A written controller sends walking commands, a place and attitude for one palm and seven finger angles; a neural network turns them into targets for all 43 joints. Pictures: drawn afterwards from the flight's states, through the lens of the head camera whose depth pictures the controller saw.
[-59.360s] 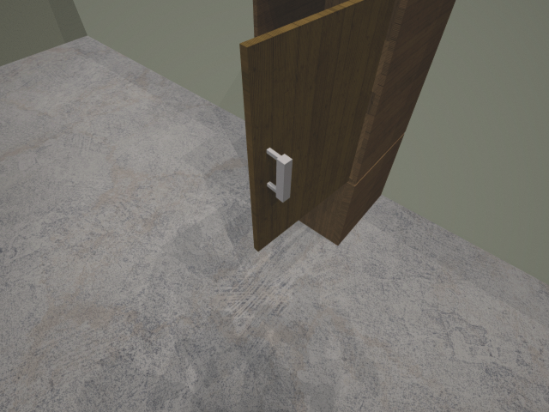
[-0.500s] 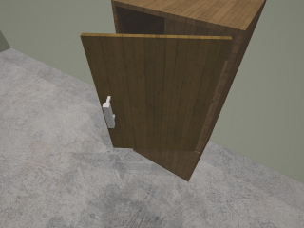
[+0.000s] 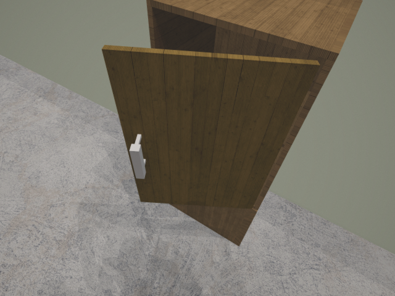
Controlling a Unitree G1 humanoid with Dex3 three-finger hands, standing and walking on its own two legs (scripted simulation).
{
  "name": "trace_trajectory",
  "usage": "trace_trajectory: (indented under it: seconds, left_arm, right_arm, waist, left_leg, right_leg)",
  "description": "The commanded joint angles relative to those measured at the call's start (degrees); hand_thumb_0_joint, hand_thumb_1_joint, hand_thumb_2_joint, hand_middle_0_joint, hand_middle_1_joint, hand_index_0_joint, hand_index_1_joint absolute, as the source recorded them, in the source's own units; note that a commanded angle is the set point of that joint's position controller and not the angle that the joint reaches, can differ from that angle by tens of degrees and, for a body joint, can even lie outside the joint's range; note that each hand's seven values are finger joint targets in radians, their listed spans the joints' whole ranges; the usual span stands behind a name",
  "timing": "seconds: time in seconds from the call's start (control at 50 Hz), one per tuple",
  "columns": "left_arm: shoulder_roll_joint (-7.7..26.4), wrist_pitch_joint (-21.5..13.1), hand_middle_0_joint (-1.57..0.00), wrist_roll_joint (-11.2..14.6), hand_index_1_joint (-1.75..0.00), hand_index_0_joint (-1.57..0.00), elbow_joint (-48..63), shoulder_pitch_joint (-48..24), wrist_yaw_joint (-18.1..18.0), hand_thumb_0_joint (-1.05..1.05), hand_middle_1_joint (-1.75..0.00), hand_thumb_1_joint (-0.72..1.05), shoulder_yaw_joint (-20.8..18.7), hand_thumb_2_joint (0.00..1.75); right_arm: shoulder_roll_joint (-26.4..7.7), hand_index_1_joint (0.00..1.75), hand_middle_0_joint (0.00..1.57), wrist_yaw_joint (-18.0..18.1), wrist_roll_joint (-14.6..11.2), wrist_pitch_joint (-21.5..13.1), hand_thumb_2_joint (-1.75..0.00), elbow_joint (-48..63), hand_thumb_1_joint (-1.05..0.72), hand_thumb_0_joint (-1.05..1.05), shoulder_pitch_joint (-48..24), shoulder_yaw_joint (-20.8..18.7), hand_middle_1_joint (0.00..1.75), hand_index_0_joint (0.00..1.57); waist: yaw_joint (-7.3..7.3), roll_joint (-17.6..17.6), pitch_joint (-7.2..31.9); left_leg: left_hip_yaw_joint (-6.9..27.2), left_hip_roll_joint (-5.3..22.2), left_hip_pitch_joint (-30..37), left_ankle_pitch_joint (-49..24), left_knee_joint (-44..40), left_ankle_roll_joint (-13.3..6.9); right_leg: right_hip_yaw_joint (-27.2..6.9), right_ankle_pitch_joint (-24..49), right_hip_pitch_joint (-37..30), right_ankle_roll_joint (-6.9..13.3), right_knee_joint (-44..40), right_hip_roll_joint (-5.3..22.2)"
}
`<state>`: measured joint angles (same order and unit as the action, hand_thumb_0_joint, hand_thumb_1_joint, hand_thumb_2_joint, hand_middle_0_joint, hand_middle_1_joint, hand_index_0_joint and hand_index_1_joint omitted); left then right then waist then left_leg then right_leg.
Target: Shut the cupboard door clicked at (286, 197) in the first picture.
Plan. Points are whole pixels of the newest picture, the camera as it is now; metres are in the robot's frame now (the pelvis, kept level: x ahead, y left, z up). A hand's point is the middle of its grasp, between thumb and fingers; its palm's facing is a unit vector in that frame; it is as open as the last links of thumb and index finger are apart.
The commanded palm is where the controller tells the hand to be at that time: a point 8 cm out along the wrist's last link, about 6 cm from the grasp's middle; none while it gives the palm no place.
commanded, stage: come to a stop and stand still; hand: left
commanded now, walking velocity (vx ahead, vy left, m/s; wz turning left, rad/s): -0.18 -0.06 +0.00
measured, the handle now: (139, 156) +0.46 +0.18 -0.04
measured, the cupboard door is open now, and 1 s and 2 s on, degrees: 29 29 29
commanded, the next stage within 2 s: look again from close up in 1.00 s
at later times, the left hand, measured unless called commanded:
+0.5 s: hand out of the picture +0.01 +0.20 -0.17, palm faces +0.00 -0.97 -0.24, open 7.4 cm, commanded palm none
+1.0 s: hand out of the picture -0.10 +0.18 -0.17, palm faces +0.03 -0.98 -0.20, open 7.4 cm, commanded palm none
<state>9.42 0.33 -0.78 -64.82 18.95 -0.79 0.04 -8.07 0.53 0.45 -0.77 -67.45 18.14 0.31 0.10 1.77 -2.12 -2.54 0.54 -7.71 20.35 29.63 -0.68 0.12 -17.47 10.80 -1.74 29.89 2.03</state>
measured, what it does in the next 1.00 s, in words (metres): shifts its weight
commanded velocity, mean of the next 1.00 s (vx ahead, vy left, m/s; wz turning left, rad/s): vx -0.03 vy -0.01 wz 0.00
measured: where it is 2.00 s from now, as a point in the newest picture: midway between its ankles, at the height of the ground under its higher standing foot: outside the picture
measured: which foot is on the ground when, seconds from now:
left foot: down 0.00-1.00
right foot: down 0.00-1.00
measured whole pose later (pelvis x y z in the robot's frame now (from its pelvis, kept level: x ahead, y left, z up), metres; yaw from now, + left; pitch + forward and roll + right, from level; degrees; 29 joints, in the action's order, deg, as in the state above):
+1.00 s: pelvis -0.09 +0.00 +0.00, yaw +1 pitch -2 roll +0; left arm 10.9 0.4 -0.9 -59.9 19.8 -0.9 -0.2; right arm -11.2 0.2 0.9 0.6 -60.6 19.7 -1.1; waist 0.4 0.7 -0.8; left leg -2.0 -0.2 -15.3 12.0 28.9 -1.2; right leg 0.0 -11.2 17.4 -0.7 28.2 1.7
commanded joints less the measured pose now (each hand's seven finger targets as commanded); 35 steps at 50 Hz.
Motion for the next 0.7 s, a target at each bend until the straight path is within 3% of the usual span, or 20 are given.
trace_trajectory:
  seconds: [0.0,0.02,0.06,0.16,0.22,0.28,0.3,0.32,0.34,0.36,0.38,0.42,0.44,0.46,0.5,0.52,0.58,0.62,0.68]
  left_arm:
    - [4.3,-1.3,-0.2,0.2,-0.3,-0.2,1.1,3.8,-1.9,0.0,-0.3,0.9,-0.9,0.9]
    - [4.7,-1.4,-0.2,0.3,-0.3,-0.2,0.8,4.1,-2.1,0.0,-0.3,0.9,-1.1,0.9]
    - [5.2,-1.1,-0.2,0.4,-0.3,-0.2,1.4,4.4,-2.6,0.0,-0.3,0.9,-1.5,0.9]
    - [4.1,-0.1,-0.2,0.1,-0.3,-0.2,4.4,2.5,-2.6,0.0,-0.3,0.9,-2.5,0.9]
    - [3.3,0.1,-0.2,-0.1,-0.3,-0.2,5.6,1.4,-2.2,0.0,-0.3,0.9,-2.6,0.9]
    - [3.7,0.2,-0.2,-0.3,-0.3,-0.2,5.3,0.8,-2.1,0.0,-0.3,0.9,-2.4,0.9]
    - [7.4,-0.6,-0.2,-0.5,-0.3,-0.2,4.0,4.2,-3.9,0.0,-0.3,0.9,-2.1,0.9]
    - [9.4,-1.9,-0.2,-0.6,-0.3,-0.2,5.3,2.6,-3.4,0.0,-0.3,0.9,-2.6,0.9]
    - [8.8,-2.1,-0.2,-0.3,-0.3,-0.2,6.6,1.1,-3.1,0.0,-0.3,0.9,-2.6,0.9]
    - [7.4,-1.6,-0.2,-0.1,-0.3,-0.2,7.5,-0.5,-2.9,0.0,-0.3,0.9,-1.9,0.9]
    - [6.8,-1.4,-0.2,-0.2,-0.3,-0.2,8.2,-1.3,-2.5,0.0,-0.3,0.9,-1.6,0.9]
    - [7.5,-0.7,-0.2,-0.4,-0.3,-0.2,8.9,-2.8,-1.9,0.0,-0.3,0.9,-1.5,0.9]
    - [7.7,-0.5,-0.2,-0.4,-0.3,-0.2,9.1,-2.9,-1.7,0.0,-0.3,0.9,-1.4,0.9]
    - [7.9,-0.5,-0.2,-0.5,-0.3,-0.2,9.2,-2.9,-1.5,0.0,-0.3,0.9,-1.4,0.9]
    - [8.5,-0.3,-0.2,-0.7,-0.3,-0.2,9.8,-3.3,-1.1,0.0,-0.3,0.9,-1.4,0.9]
    - [8.7,-0.3,-0.2,-0.7,-0.3,-0.2,10.1,-2.9,-1.1,0.0,-0.3,0.9,-1.3,0.9]
    - [9.3,-0.3,-0.2,-0.8,-0.3,-0.2,10.8,-1.7,-0.8,0.0,-0.3,0.9,-1.6,0.9]
    - [9.6,-0.7,-0.2,-0.7,-0.3,-0.2,11.3,-1.5,-0.8,0.0,-0.3,0.9,-1.7,0.9]
    - [10.3,-1.0,-0.2,-0.6,-0.3,-0.2,11.6,-1.9,-0.8,0.0,-0.3,0.9,-1.8,0.9]
  right_arm:
    - [-7.3,0.3,0.2,2.4,-0.2,-1.2,-0.9,1.2,-0.9,0.0,2.9,-1.5,0.3,0.2]
    - [-6.8,0.3,0.2,2.6,-0.3,-1.1,-0.9,1.4,-0.9,0.0,3.2,-1.7,0.3,0.2]
    - [-6.3,0.3,0.2,3.0,-0.5,-0.8,-0.9,1.8,-0.9,0.0,3.8,-2.3,0.3,0.2]
    - [-5.9,0.3,0.2,3.4,-0.3,0.0,-0.9,3.4,-0.9,0.0,3.6,-4.0,0.3,0.2]
    - [-5.6,0.3,0.2,3.2,-0.1,0.1,-0.9,4.4,-0.9,0.0,2.4,-4.3,0.3,0.2]
    - [-4.8,0.3,0.2,2.7,0.0,0.1,-0.9,4.8,-0.9,0.0,0.5,-3.9,0.3,0.2]
    - [-8.9,0.3,0.2,2.0,-1.0,-0.5,-0.9,9.6,-0.9,0.0,-4.0,-3.7,0.3,0.2]
    - [-7.2,0.3,0.2,1.5,-0.7,-0.6,-0.9,12.0,-0.9,0.0,-3.4,-3.0,0.3,0.2]
    - [-5.6,0.3,0.2,1.2,-0.4,-1.1,-0.9,11.4,-0.9,0.0,1.6,-3.2,0.3,0.2]
    - [-6.5,0.3,0.2,1.3,-0.1,-1.2,-0.9,11.3,-0.9,0.0,1.4,-3.2,0.3,0.2]
    - [-7.2,0.3,0.2,1.5,0.0,-1.0,-0.9,11.5,-0.9,0.0,0.5,-3.2,0.3,0.2]
    - [-8.6,0.3,0.2,1.5,0.4,-0.8,-0.9,12.8,-0.9,0.0,-2.3,-3.1,0.3,0.2]
    - [-9.1,0.3,0.2,1.3,0.4,-0.6,-0.9,13.8,-0.9,0.0,-3.6,-3.0,0.3,0.2]
    - [-9.6,0.3,0.2,1.1,0.5,-0.5,-0.9,14.4,-0.9,0.0,-4.3,-3.0,0.3,0.2]
    - [-10.7,0.3,0.2,0.5,0.7,-0.1,-0.9,15.3,-0.9,0.0,-4.4,-3.2,0.3,0.2]
    - [-10.5,0.3,0.2,0.3,0.9,0.0,-0.9,15.5,-0.9,0.0,-4.2,-3.2,0.3,0.2]
    - [-11.1,0.3,0.2,0.0,1.0,0.4,-0.9,15.7,-0.9,0.0,-3.3,-3.2,0.3,0.2]
    - [-11.1,0.3,0.2,0.0,1.1,0.4,-0.9,15.6,-0.9,0.0,-2.2,-3.2,0.3,0.2]
    - [-11.2,0.3,0.2,-0.1,1.0,0.4,-0.9,15.0,-0.9,0.0,-1.1,-3.0,0.3,0.2]
  waist:
    - [-0.45,-5.1,-0.1]
    - [-0.28,-3.6,-0.5]
    - [0.03,-3.0,1.2]
    - [0.5,-4.0,2.0]
    - [0.31,-4.5,2.5]
    - [-0.23,-4.1,1.3]
    - [-1.49,0.1,3.8]
    - [0.11,1.2,5.2]
    - [1.7,2.9,11.2]
    - [1.09,0.2,11.9]
    - [0.83,-4.0,8.9]
    - [-0.24,-8.6,1.2]
    - [-0.56,-7.3,-2.1]
    - [-0.65,-4.6,-3.9]
    - [-0.18,-2.6,-6.4]
    - [-0.31,-3.5,-6.5]
    - [-0.07,-1.3,-5.1]
    - [0.44,-1.0,-3.1]
    - [0.92,1.1,-3.3]
  left_leg:
    - [3.5,7.0,1.9,-46.6,-2.4,-0.7]
    - [3.2,6.3,1.4,-48.5,-2.4,0.0]
    - [2.5,6.1,2.9,-48.4,-2.4,0.4]
    - [3.4,7.8,4.6,-47.9,-2.7,-1.1]
    - [4.3,8.5,2.5,-40.1,-4.1,-2.2]
    - [4.2,6.9,-1.8,-27.2,-5.6,-1.5]
    - [2.0,7.9,-1.2,-35.7,5.5,0.5]
    - [0.3,4.0,-4.7,-28.0,6.5,1.3]
    - [1.6,3.6,-3.9,-19.2,1.1,0.8]
    - [2.6,4.7,-1.9,-21.7,-0.3,0.1]
    - [3.9,5.6,-1.8,-25.0,-1.6,-0.5]
    - [6.1,7.0,-6.0,-23.1,-4.9,-1.8]
    - [7.1,7.0,-9.1,-15.8,-7.0,-2.1]
    - [7.5,6.5,-11.0,-7.7,-8.6,-2.1]
    - [7.7,5.1,-14.0,7.5,-11.6,-1.7]
    - [7.9,4.8,-14.3,8.9,-12.5,-1.8]
    - [7.0,3.6,-14.1,10.9,-11.3,-1.8]
    - [6.4,3.3,-11.6,8.5,-10.2,-1.8]
    - [5.8,2.5,-10.9,6.7,-8.4,-1.4]
  right_leg:
    - [0.1,25.7,-2.7,2.6,-1.6,3.3]
    - [-0.3,33.1,-3.9,2.5,-1.9,3.9]
    - [0.1,38.3,-4.7,2.2,-0.8,4.7]
    - [0.3,29.6,-0.5,1.9,0.8,3.5]
    - [0.1,23.4,-0.5,1.9,0.5,2.9]
    - [-1.2,22.0,-1.8,2.2,-2.0,3.9]
    - [-3.2,38.1,-0.2,2.2,-2.9,6.5]
    - [-2.9,52.6,-4.5,3.6,-0.7,8.6]
    - [-2.9,47.6,-7.3,4.8,3.9,8.9]
    - [-1.8,37.3,-5.3,4.3,4.4,7.2]
    - [-1.9,27.4,-1.9,3.9,3.3,5.3]
    - [-0.8,11.4,1.7,3.5,0.5,2.7]
    - [-1.0,6.2,2.7,3.4,-1.2,2.2]
    - [-1.6,3.7,3.2,3.4,-2.8,2.2]
    - [-2.7,-3.7,5.2,3.5,-5.0,2.0]
    - [-2.7,-4.5,5.5,3.6,-5.3,1.9]
    - [-4.0,-9.6,6.8,3.3,-7.1,2.2]
    - [-4.9,-10.3,7.9,3.5,-8.2,2.5]
    - [-7.2,-13.6,9.9,3.9,-10.3,3.6]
